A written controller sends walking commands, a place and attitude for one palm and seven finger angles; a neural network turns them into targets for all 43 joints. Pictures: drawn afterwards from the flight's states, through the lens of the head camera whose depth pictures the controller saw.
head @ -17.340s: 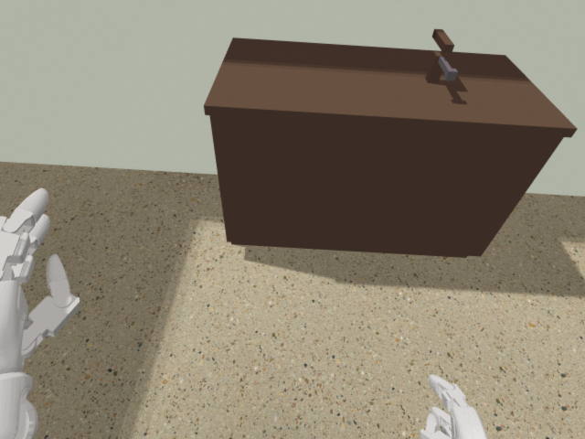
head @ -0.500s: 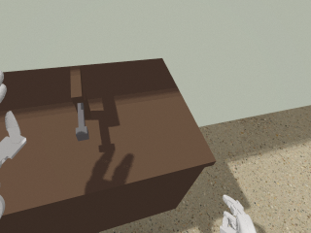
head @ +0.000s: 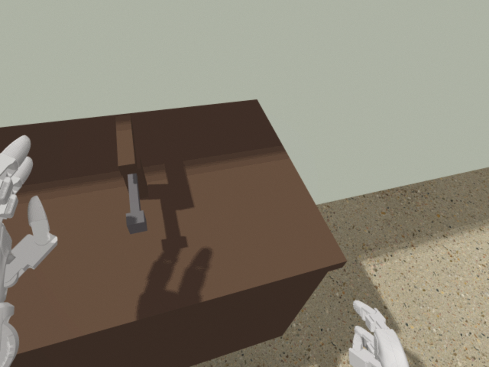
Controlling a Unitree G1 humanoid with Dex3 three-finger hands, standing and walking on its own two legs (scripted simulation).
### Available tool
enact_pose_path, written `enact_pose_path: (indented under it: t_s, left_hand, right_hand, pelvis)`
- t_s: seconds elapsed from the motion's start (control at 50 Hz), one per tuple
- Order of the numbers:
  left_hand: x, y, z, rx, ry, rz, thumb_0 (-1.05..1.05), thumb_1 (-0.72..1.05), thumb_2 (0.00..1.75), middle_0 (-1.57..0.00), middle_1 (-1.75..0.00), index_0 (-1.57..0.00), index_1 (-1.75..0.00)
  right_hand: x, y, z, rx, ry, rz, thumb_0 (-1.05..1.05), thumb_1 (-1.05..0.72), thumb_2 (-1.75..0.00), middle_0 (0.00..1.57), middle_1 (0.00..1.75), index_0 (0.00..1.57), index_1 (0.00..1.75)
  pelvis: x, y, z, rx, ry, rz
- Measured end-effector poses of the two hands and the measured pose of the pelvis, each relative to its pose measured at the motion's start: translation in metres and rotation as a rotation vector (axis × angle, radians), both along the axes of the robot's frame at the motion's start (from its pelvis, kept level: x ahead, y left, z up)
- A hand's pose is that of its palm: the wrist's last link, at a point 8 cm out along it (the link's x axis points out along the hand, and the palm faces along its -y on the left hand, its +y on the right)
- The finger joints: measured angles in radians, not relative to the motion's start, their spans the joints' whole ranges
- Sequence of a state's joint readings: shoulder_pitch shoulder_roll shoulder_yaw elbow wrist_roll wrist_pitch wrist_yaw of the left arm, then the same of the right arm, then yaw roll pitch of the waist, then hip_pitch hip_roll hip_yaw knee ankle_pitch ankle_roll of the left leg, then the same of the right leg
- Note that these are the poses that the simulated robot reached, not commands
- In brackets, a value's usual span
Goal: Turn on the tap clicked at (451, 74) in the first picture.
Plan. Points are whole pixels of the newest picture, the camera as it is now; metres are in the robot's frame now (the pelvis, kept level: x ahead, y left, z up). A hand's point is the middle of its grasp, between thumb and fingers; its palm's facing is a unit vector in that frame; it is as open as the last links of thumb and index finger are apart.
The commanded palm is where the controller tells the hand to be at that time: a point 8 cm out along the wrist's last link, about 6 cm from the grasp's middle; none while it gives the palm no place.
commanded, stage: look again from close up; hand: left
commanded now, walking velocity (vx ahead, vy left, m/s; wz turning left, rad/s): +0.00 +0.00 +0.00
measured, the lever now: (136, 222) +0.32 +0.22 +0.03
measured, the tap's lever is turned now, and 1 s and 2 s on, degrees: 0 0 0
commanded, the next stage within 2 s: shuffle to correct the standing spot in 0.26 s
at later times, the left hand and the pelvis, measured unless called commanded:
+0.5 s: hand (76, 238) +0.22 +0.23 +0.15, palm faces +0.38 -0.85 -0.36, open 7.4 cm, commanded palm +0.16 +0.26 +0.17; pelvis +0.00 -0.02 +0.00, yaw +0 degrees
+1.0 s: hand (133, 241) +0.22 +0.17 +0.16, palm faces +0.33 -0.86 -0.39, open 7.4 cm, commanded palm +0.17 +0.20 +0.17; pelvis +0.00 -0.08 +0.00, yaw -1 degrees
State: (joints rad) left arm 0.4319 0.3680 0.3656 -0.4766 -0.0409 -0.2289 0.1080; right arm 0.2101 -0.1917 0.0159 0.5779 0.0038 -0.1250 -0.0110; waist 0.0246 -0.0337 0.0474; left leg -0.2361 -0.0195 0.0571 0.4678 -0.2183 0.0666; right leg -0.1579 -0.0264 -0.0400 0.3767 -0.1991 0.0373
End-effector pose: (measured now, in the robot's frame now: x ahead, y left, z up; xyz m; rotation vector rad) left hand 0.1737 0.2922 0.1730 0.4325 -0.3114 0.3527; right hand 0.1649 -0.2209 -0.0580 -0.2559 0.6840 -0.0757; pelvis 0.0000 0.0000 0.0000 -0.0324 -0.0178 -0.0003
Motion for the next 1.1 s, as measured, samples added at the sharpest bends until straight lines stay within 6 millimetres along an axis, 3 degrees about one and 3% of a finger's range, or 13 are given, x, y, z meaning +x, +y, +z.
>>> enact_pose_path:
  t_s: [0.14,0.32,0.5,0.66,0.84,1.1]
  left_hand:
    - [0.001,-0.006,-0.011,-0.030,0.046,0.012,0.01,0.89,0.90,-0.20,-0.30,-0.21,-0.30]
    - [0.003,-0.016,0.000,0.007,0.033,-0.006,0.01,0.88,0.90,-0.21,-0.30,-0.21,-0.30]
    - [0.009,-0.019,-0.008,-0.020,0.074,0.011,0.01,0.88,0.90,-0.21,-0.30,-0.21,-0.30]
    - [0.018,-0.038,0.003,-0.011,0.026,-0.027,0.01,0.89,0.90,-0.20,-0.30,-0.21,-0.30]
    - [0.017,-0.063,0.005,0.024,0.070,-0.045,0.01,0.89,0.90,-0.21,-0.30,-0.21,-0.30]
    - [0.015,-0.094,-0.003,-0.007,0.093,-0.043,0.01,0.88,0.90,-0.21,-0.30,-0.22,-0.30]
  right_hand:
    - [-0.008,-0.008,-0.003,0.001,0.015,-0.021,0.02,-0.90,-0.90,0.20,0.30,0.20,0.30]
    - [-0.011,-0.013,-0.009,0.020,0.028,-0.030,0.02,-0.90,-0.90,0.20,0.30,0.20,0.30]
    - [-0.005,-0.020,-0.009,0.022,0.038,-0.036,0.02,-0.90,-0.90,0.20,0.30,0.20,0.30]
    - [0.005,-0.029,-0.004,0.032,0.016,-0.027,0.02,-0.90,-0.90,0.20,0.30,0.20,0.30]
    - [0.008,-0.055,-0.008,0.047,0.015,-0.042,0.02,-0.90,-0.90,0.20,0.30,0.20,0.30]
    - [-0.007,-0.103,-0.021,0.006,0.063,-0.101,0.02,-0.91,-0.90,0.20,0.30,0.20,0.30]
  pelvis:
    - [-0.002,-0.005,0.001,0.002,-0.003,0.001]
    - [-0.001,-0.012,0.001,0.003,0.003,-0.001]
    - [0.003,-0.018,0.002,0.010,0.007,-0.007]
    - [0.004,-0.032,0.001,0.013,0.011,-0.010]
    - [0.005,-0.055,-0.001,0.011,0.021,-0.013]
    - [0.006,-0.083,-0.008,0.009,0.021,-0.005]
